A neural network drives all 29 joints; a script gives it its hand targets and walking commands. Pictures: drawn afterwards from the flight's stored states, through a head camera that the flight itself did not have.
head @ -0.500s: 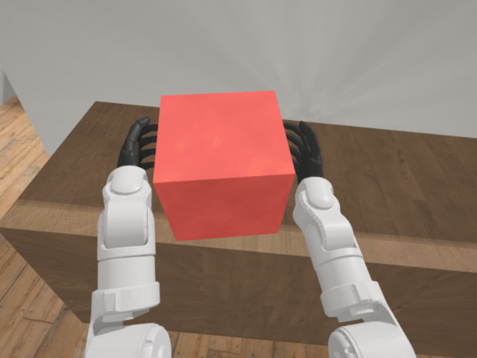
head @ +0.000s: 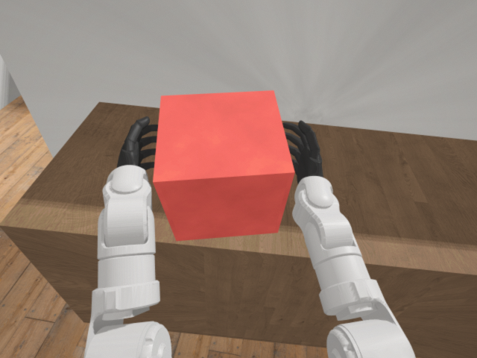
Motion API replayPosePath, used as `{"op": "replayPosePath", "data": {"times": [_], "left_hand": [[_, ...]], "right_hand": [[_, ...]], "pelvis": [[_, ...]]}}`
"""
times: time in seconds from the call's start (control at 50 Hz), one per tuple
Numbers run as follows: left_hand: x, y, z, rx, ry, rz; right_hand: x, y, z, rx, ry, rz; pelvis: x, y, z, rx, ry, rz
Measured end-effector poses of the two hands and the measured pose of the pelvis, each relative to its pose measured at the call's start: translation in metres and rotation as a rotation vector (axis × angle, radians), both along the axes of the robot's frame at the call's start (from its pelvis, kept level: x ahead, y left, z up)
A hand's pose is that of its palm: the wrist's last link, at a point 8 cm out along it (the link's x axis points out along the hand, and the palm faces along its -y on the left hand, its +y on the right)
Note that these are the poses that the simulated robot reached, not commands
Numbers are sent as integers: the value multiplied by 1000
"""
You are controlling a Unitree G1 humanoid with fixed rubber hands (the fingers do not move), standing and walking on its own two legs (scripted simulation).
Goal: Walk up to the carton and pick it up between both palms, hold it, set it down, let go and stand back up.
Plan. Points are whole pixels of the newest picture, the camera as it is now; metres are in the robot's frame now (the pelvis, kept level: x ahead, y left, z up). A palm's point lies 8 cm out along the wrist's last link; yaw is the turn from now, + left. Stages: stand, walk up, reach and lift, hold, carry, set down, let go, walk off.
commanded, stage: hold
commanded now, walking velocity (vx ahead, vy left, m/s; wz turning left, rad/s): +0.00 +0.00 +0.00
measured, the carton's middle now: (223, 168) +0.39 -0.01 +0.13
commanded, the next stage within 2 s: none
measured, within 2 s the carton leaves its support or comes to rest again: neither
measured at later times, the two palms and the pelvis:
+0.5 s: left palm (133, 168) +0.36 +0.13 +0.16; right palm (307, 172) +0.35 -0.14 +0.16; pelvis +0.00 +0.00 +0.00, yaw +0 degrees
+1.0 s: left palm (132, 167) +0.36 +0.13 +0.17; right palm (306, 170) +0.35 -0.14 +0.16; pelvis +0.00 +0.00 +0.00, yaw +0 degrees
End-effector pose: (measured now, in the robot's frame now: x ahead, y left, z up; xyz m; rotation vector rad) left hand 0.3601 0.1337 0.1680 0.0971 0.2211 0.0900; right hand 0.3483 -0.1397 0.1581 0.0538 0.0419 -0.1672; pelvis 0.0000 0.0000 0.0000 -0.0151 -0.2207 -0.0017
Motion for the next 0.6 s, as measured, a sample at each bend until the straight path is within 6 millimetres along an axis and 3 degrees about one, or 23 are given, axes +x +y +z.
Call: {"op": "replayPosePath", "data": {"times": [0.6], "left_hand": [[0,2,-3,-3,2,1]], "right_hand": [[1,2,-1,-5,-1,0]], "pelvis": [[2,0,0,0,1,-1]]}}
